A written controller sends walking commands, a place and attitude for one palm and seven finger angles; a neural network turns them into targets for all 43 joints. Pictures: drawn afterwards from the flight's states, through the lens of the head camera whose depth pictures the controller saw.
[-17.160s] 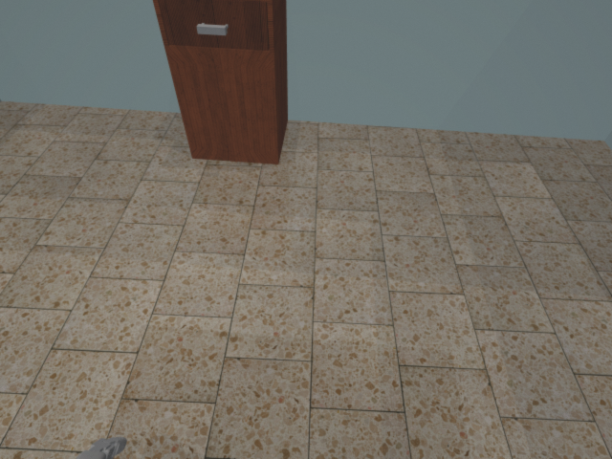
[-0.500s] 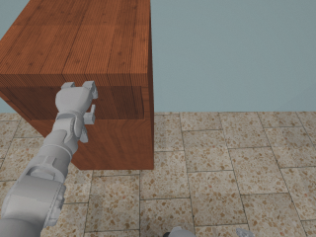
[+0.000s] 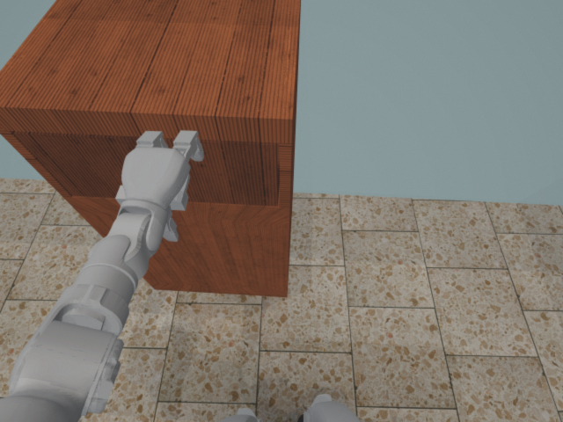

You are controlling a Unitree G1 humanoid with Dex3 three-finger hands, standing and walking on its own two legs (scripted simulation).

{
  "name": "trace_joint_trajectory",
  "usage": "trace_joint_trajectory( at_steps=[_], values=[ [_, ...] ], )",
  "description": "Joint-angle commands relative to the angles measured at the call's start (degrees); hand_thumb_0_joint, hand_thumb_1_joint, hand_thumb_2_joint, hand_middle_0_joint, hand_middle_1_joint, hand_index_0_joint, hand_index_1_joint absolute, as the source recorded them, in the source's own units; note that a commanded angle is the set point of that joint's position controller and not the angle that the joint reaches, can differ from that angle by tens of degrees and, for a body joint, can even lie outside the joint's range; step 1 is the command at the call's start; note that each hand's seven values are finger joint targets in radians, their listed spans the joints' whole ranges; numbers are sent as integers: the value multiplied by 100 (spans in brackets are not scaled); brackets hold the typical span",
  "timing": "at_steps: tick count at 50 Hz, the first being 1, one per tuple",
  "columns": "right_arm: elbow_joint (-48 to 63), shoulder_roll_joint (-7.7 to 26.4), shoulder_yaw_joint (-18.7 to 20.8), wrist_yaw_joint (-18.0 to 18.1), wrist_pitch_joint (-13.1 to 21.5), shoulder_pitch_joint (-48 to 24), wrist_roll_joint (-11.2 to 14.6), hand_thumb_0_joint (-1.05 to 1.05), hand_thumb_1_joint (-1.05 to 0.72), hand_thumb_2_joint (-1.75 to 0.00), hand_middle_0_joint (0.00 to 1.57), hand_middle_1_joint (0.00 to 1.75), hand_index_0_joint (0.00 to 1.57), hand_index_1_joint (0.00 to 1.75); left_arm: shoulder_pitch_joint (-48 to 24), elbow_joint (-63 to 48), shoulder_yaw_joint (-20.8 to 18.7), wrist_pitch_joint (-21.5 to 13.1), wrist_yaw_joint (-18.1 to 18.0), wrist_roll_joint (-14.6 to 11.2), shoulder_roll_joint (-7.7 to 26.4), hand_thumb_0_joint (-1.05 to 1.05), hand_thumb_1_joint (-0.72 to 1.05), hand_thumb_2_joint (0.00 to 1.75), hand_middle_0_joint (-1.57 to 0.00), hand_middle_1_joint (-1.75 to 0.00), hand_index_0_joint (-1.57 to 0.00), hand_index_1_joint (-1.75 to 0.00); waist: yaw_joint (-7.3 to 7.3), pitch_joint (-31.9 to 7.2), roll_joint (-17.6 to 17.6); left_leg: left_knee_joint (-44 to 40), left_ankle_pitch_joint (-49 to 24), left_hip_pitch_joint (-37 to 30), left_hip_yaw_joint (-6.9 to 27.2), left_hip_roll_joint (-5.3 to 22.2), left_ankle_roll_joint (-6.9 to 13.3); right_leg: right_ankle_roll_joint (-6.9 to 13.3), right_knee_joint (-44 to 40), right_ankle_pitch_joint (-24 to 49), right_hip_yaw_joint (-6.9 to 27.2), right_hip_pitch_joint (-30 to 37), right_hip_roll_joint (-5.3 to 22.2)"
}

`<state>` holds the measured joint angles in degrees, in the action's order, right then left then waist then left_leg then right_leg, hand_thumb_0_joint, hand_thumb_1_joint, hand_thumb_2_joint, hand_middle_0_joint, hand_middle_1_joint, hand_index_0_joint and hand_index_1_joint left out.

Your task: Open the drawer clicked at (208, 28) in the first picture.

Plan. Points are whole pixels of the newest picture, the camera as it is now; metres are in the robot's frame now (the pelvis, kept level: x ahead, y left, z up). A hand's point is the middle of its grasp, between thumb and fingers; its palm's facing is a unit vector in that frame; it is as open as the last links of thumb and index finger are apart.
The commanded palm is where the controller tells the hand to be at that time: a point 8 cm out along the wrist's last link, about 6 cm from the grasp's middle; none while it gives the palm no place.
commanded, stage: lift the fingers back up to retry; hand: left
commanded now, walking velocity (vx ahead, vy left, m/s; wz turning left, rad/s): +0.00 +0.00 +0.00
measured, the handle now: (156, 187) +0.50 +0.22 -0.03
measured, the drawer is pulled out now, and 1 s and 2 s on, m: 0.00 0.00 0.00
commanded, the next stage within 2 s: re-aim the fingers above the handle in 0.58 s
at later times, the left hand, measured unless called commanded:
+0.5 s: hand (144, 203) +0.44 +0.21 +0.02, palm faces -0.08 -0.01 -1.00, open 13.8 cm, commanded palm +0.43 +0.20 +0.08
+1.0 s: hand (136, 195) +0.45 +0.22 +0.03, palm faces -0.08 -0.02 -1.00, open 13.7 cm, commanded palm +0.42 +0.21 +0.08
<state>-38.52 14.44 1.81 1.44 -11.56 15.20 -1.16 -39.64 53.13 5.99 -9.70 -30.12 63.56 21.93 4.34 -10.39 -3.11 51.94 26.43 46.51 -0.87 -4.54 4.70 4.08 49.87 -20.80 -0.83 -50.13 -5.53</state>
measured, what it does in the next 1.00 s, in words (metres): stands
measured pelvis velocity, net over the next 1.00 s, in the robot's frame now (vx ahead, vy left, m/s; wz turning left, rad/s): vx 0.01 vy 0.00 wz -0.02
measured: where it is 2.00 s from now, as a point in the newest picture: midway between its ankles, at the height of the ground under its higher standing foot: outside the picture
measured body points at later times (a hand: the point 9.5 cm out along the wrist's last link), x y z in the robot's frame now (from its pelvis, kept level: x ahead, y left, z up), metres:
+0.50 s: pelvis -0.02 +0.00 +0.01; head +0.08 -0.01 +0.45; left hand +0.44 +0.21 +0.07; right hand +0.01 -0.29 -0.11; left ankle -0.03 +0.07 -0.69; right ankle +0.02 -0.08 -0.69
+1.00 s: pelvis +0.01 +0.00 +0.02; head +0.09 -0.01 +0.46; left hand +0.45 +0.22 +0.08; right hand +0.08 -0.25 -0.11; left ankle -0.03 +0.07 -0.69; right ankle +0.02 -0.08 -0.69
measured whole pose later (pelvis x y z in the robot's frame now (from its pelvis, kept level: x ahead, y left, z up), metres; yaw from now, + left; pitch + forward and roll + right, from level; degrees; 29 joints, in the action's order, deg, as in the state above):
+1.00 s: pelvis +0.01 +0.00 +0.02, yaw -1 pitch +18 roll -1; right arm -34.7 12.6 0.9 2.8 -12.5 15.0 0.6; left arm -37.6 55.3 3.9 -5.1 -19.2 62.2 25.2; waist 3.4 -8.5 -2.0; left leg 43.8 23.5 37.9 -1.8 -4.1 4.8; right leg 3.8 42.3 -17.8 1.0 -41.9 -6.1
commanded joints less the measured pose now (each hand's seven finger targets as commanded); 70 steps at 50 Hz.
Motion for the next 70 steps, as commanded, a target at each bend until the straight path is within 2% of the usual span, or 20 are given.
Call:
trace_joint_trajectory(
  at_steps=[1, 7, 11, 15, 19, 22, 26, 30, 35, 37, 40, 44, 46, 52, 57, 59, 61, 64, 66, 70],
  values=[
    [450, 868, 196, 28, -127, 418, 95, 0, -90, -90, 20, 30, 20, 30, -3126, -58, -690, 1576, -132, 90, 2042, 0, -50, 30, -30, -120, -30, -120, 182, -2150, 441, -851, -2095, -841, 150, 138, -198, -159, -864, 1812, 307, 2290, 219],
    [609, 800, 72, 297, -198, 235, 226, 0, -90, -90, 20, 30, 20, 30, -3009, 209, -632, 1729, 662, -408, 2108, 0, -50, 30, -30, -120, -30, -120, 145, -1882, 767, -1329, -1342, -827, 60, 138, -94, -245, -1351, 1345, 504, 2999, 346],
    [775, 789, -15, 441, -87, 225, 252, 0, -90, -90, 20, 30, 20, 30, -2527, 135, -606, 1163, 1073, -383, 2128, 0, -50, 30, -30, -120, -30, -120, 17, -1357, 672, -1442, -923, -729, 74, 156, -80, -197, -1447, 779, 539, 2775, 378],
    [908, 757, 29, 479, 126, 234, 232, 0, -90, -90, 20, 30, 20, 30, -2467, -156, -416, 564, 1077, -168, 1859, 0, -50, 30, -30, -120, -30, -120, 36, -1168, 248, -1316, -667, -670, 78, 170, -92, -134, -1411, 353, 606, 2277, 380],
    [889, 795, 185, 397, 352, 474, 216, 0, -90, -90, 20, 30, 20, 30, -2404, -407, -402, 191, 928, -135, 1660, 0, -50, 30, -30, -120, -30, -120, 73, -1600, 258, -1072, -797, -830, 137, 189, -101, -113, -1227, 422, 587, 2012, 334],
    [735, 801, 320, 312, 453, 645, 153, 0, -90, -90, 20, 30, 20, 30, -2946, -925, -189, -30, 803, -228, 1316, 0, -50, 30, -30, -120, -30, -120, 244, -2188, -3, -894, -1275, -1321, 276, 221, -135, -97, -1023, 803, 504, 1775, 302],
    [480, 895, 428, 227, 466, 818, 61, 0, -90, -90, 20, 30, 20, 30, -3334, -1394, -325, -193, 564, -249, 1405, 0, -50, 30, -30, -120, -30, -120, 287, -2705, -342, -714, -1955, -1979, 446, 261, -254, -80, -827, 1139, 370, 1372, 237],
    [343, 901, 406, 150, 359, 783, 6, 0, -90, -90, 20, 30, 20, 30, -2992, -1080, -634, -8, 295, -191, 1631, 0, -50, 30, -30, -120, -30, -120, 163, -2526, -393, -669, -2462, -1929, 427, 251, -344, -47, -759, 1431, 259, 1352, 185],
    [407, 907, 331, 32, 135, 670, 37, 0, -90, -90, 20, 30, 20, 30, -2358, -450, -710, 651, 258, -117, 1669, 0, -50, 30, -30, -120, -30, -120, -5, -2183, -22, -825, -2732, -1555, 280, 242, -310, -43, -843, 1908, 262, 1903, 148],
    [478, 947, 275, 60, 27, 557, 47, 0, -90, -90, 20, 30, 20, 30, -2148, -475, -1071, 734, 349, -117, 2199, 0, -50, 30, -30, -120, -30, -120, -151, -2237, 276, -922, -2663, -1253, 207, 196, -229, -61, -882, 2207, 387, 2482, 187],
    [585, 866, 268, 100, -35, 475, 121, 0, -90, -90, 20, 30, 20, 30, -2051, -450, -750, 822, 508, -113, 1847, 0, -50, 30, -30, -120, -30, -120, -87, -1871, 445, -1092, -2370, -1162, 142, 204, -176, -94, -1031, 2114, 413, 2600, 223],
    [740, 826, 235, 180, -57, 374, 146, 0, -90, -90, 20, 30, 20, 30, -1726, -543, -840, 693, 754, -257, 1942, 0, -50, 30, -30, -120, -30, -120, -164, -1917, 593, -1185, -2292, -1160, 82, 176, -129, -119, -1114, 2277, 534, 2983, 263],
    [772, 802, 250, 211, -12, 367, 167, 0, -90, -90, 20, 30, 20, 30, -1818, -648, -629, 543, 857, -193, 1705, 0, -50, 30, -30, -120, -30, -120, -71, -1688, 555, -1218, -2168, -1220, 107, 200, -127, -109, -1174, 2080, 517, 2756, 275],
    [746, 684, 388, 171, 119, 438, 118, 0, -90, -90, 20, 30, 20, 30, -2104, -1517, 36, -129, 991, -221, 785, 0, -50, 30, -30, -120, -30, -120, 98, -2065, -157, -947, -2865, -2262, 306, 275, -255, -50, -1080, 1951, 419, 1956, 231],
    [553, 740, 415, 143, 149, 506, 35, 0, -90, -90, 20, 30, 20, 30, -2670, -1717, -416, -281, 615, -194, 1296, 0, -50, 30, -30, -120, -30, -120, 100, -2177, -146, -775, -2897, -2163, 439, 269, -334, -30, -836, 1795, 310, 1599, 208],
    [503, 765, 393, 121, 120, 470, 2, 0, -90, -90, 20, 30, 20, 30, -2598, -1526, -716, -144, 338, -49, 1620, 0, -50, 30, -30, -120, -30, -120, 26, -2260, -293, -691, -3085, -2124, 448, 260, -409, -5, -705, 1819, 274, 1475, 179],
    [502, 755, 375, 61, 93, 422, -29, 0, -90, -90, 20, 30, 20, 30, -2553, -1396, -801, 66, 124, 7, 1624, 0, -50, 30, -30, -120, -30, -120, -62, -2356, -460, -662, -3254, -2080, 449, 256, -478, 13, -603, 1857, 202, 1476, 162],
    [523, 802, 355, -11, -20, 396, -28, 0, -90, -90, 20, 30, 20, 30, -2113, -1019, -977, 566, 62, -4, 1773, 0, -50, 30, -30, -120, -30, -120, -218, -2594, -220, -686, -3606, -1986, 344, 259, -461, -8, -598, 2279, 216, 1936, 133],
    [588, 797, 355, -21, -94, 402, 28, 0, -90, -90, 20, 30, 20, 30, -2068, -898, -720, 826, 178, -66, 1509, 0, -50, 30, -30, -120, -30, -120, -135, -2437, 150, -802, -3424, -1800, 269, 256, -382, -51, -762, 2463, 254, 2267, 150],
    [652, 817, 310, 78, -180, 305, 98, 0, -90, -90, 20, 30, 20, 30, -2039, -826, -756, 1023, 430, -106, 1729, 0, -50, 30, -30, -120, -30, -120, -137, -2318, 538, -1064, -2871, -1506, 167, 222, -216, -97, -975, 2553, 415, 2898, 214]
  ],
)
